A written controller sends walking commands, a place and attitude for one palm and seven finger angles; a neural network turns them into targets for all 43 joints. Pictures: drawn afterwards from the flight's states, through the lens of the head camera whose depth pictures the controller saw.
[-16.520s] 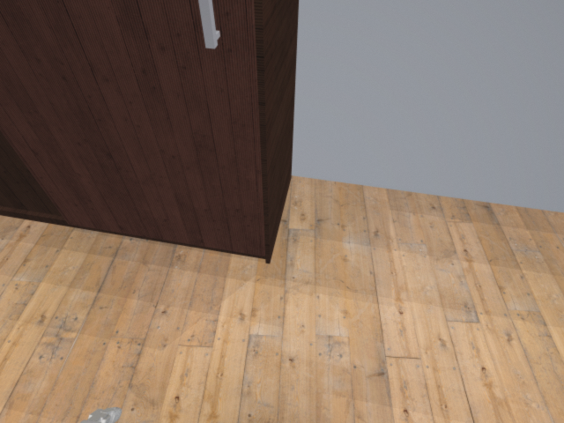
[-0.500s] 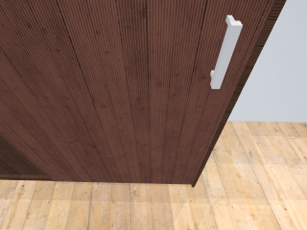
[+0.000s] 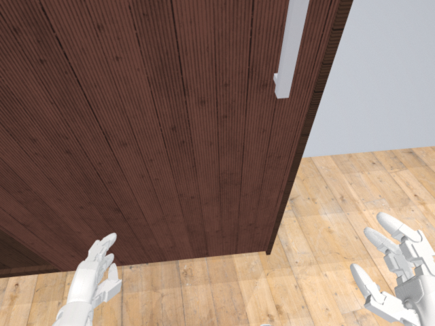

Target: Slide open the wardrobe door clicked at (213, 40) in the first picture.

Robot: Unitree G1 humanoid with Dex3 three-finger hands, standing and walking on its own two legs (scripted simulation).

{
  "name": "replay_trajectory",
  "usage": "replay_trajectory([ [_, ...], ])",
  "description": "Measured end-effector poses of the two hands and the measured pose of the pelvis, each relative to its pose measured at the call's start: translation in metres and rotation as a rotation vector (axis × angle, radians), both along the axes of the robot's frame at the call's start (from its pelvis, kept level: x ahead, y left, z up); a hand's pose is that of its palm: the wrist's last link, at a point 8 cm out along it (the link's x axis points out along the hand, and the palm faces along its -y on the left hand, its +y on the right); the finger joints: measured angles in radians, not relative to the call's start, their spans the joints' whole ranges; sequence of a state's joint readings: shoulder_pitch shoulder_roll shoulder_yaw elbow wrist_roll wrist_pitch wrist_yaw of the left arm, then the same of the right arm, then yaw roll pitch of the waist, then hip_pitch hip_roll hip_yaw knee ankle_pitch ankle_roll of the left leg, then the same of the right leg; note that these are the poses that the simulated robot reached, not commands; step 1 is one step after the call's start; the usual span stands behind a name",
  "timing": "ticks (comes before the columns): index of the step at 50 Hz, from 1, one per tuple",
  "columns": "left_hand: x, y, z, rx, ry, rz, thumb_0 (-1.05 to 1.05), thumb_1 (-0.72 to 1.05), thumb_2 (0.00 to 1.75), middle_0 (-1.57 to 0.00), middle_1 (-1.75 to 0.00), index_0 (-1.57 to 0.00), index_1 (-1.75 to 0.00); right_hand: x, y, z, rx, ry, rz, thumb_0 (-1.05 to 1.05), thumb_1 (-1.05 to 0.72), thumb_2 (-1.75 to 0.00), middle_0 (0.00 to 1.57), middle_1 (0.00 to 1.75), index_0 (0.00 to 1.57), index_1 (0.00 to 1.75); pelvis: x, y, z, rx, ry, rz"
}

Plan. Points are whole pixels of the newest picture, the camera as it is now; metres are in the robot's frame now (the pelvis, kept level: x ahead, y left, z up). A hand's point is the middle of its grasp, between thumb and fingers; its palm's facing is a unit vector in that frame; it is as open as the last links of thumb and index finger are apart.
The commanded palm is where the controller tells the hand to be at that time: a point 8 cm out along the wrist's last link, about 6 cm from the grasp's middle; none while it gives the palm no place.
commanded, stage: raise the hand with hooked fingers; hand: right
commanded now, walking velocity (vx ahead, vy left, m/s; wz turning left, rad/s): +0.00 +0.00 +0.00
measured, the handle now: (286, 45) +0.49 -0.12 +0.27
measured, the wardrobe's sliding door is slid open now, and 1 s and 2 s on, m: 0.00 0.00 0.00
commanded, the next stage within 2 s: move the hooked fingers beside the handle in 1.54 s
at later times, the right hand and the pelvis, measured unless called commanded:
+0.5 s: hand (394, 209) +0.25 -0.24 +0.16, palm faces -0.03 +0.99 -0.11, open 12.5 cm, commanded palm +0.22 -0.30 +0.19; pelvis +0.01 -0.02 +0.03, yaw +1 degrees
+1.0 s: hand out of the picture +0.28 -0.28 +0.29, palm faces +0.05 +0.98 -0.18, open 14.0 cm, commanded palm +0.25 -0.33 +0.29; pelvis +0.01 -0.01 +0.04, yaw +1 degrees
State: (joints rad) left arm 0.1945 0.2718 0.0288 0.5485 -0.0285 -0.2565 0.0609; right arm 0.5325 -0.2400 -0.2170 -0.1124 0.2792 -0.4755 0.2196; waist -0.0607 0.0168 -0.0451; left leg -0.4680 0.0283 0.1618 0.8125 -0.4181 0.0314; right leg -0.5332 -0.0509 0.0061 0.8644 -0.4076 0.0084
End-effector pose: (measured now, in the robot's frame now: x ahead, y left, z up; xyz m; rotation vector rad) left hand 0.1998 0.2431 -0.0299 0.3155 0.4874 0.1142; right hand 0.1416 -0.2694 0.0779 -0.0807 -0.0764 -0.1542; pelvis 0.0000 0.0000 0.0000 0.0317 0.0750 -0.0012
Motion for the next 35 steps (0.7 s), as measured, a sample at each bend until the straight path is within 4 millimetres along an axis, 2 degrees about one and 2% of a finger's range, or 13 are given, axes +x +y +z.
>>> replay_trajectory([
  [2, -0.004, -0.011, -0.011, -0.033, 0.021, -0.016, 0.01, 0.91, 0.90, -0.20, -0.30, -0.19, -0.29, 0.016, 0.007, 0.023, -0.025, -0.111, 0.071, 0.01, -0.40, -0.68, 0.23, 0.62, 0.23, 0.62, -0.002, -0.002, 0.000, 0.007, -0.008, -0.010],
  [4, -0.011, -0.021, -0.021, -0.076, 0.042, -0.008, 0.01, 0.91, 0.90, -0.20, -0.30, -0.20, -0.29, 0.038, 0.016, 0.036, -0.048, -0.133, 0.178, 0.01, -0.35, -0.67, 0.24, 0.65, 0.23, 0.65, -0.004, -0.003, 0.001, 0.007, -0.009, -0.008],
  [7, -0.027, -0.032, -0.029, -0.142, 0.074, 0.041, 0.01, 0.91, 0.90, -0.20, -0.30, -0.20, -0.30, 0.071, 0.023, 0.033, -0.061, -0.002, 0.308, 0.01, -0.28, -0.63, 0.24, 0.70, 0.24, 0.69, -0.004, -0.005, 0.006, -0.003, -0.009, 0.014],
  [9, -0.038, -0.035, -0.030, -0.173, 0.089, 0.081, 0.01, 0.91, 0.90, -0.20, -0.30, -0.20, -0.30, 0.085, 0.020, 0.027, -0.043, 0.120, 0.335, 0.01, -0.23, -0.61, 0.25, 0.73, 0.25, 0.72, -0.001, -0.007, 0.011, -0.012, -0.010, 0.030],
  [12, -0.052, -0.034, -0.027, -0.188, 0.099, 0.126, 0.01, 0.90, 0.90, -0.20, -0.31, -0.20, -0.30, 0.092, 0.005, 0.033, -0.007, 0.183, 0.265, 0.01, -0.16, -0.58, 0.26, 0.77, 0.26, 0.77, 0.005, -0.008, 0.017, -0.020, -0.015, 0.048],
  [16, -0.059, -0.026, -0.022, -0.156, 0.110, 0.126, 0.01, 0.90, 0.90, -0.20, -0.31, -0.20, -0.30, 0.083, -0.018, 0.069, -0.013, 0.034, 0.129, 0.00, -0.07, -0.54, 0.27, 0.83, 0.26, 0.83, 0.014, -0.010, 0.022, -0.019, -0.027, 0.049],
  [18, -0.058, -0.022, -0.020, -0.130, 0.112, 0.105, 0.01, 0.91, 0.90, -0.20, -0.30, -0.20, -0.30, 0.077, -0.025, 0.084, -0.031, -0.041, 0.100, 0.00, -0.03, -0.52, 0.27, 0.86, 0.26, 0.86, 0.017, -0.012, 0.023, -0.016, -0.035, 0.041],
  [20, -0.052, -0.017, -0.017, -0.107, 0.104, 0.089, 0.01, 0.91, 0.90, -0.20, -0.30, -0.20, -0.30, 0.075, -0.027, 0.091, -0.039, -0.066, 0.105, 0.00, 0.02, -0.50, 0.27, 0.89, 0.26, 0.89, 0.017, -0.014, 0.024, -0.012, -0.047, 0.032],
  [25, -0.030, -0.013, -0.005, -0.075, 0.039, 0.081, 0.01, 0.91, 0.90, -0.20, -0.30, -0.20, -0.30, 0.086, -0.025, 0.085, -0.034, 0.047, 0.183, 0.00, 0.14, -0.45, 0.28, 0.97, 0.27, 0.96, 0.015, -0.018, 0.027, -0.013, -0.075, 0.023],
  [27, -0.020, -0.016, 0.003, -0.074, 0.003, 0.077, 0.01, 0.91, 0.90, -0.20, -0.30, -0.20, -0.29, 0.091, -0.027, 0.091, -0.050, 0.066, 0.194, 0.00, 0.19, -0.43, 0.28, 1.00, 0.28, 0.99, 0.014, -0.018, 0.029, -0.015, -0.086, 0.024],
  [29, -0.012, -0.020, 0.012, -0.078, -0.033, 0.067, 0.01, 0.91, 0.90, -0.20, -0.30, -0.20, -0.29, 0.095, -0.033, 0.105, -0.065, 0.030, 0.184, 0.00, 0.24, -0.41, 0.29, 1.03, 0.28, 1.02, 0.014, -0.017, 0.031, -0.017, -0.095, 0.025],
  [32, -0.001, -0.028, 0.023, -0.092, -0.076, 0.037, 0.01, 0.91, 0.90, -0.20, -0.30, -0.20, -0.29, 0.097, -0.045, 0.136, -0.078, -0.082, 0.145, -0.01, 0.31, -0.38, 0.29, 1.07, 0.29, 1.07, 0.015, -0.015, 0.033, -0.017, -0.112, 0.025],
  [35, 0.008, -0.037, 0.027, -0.114, -0.095, 0.005, 0.01, 0.91, 0.90, -0.20, -0.30, -0.20, -0.29, 0.098, -0.056, 0.161, -0.074, -0.153, 0.113, -0.01, 0.37, -0.36, 0.30, 1.12, 0.29, 1.11, 0.015, -0.014, 0.034, -0.016, -0.126, 0.022],
])
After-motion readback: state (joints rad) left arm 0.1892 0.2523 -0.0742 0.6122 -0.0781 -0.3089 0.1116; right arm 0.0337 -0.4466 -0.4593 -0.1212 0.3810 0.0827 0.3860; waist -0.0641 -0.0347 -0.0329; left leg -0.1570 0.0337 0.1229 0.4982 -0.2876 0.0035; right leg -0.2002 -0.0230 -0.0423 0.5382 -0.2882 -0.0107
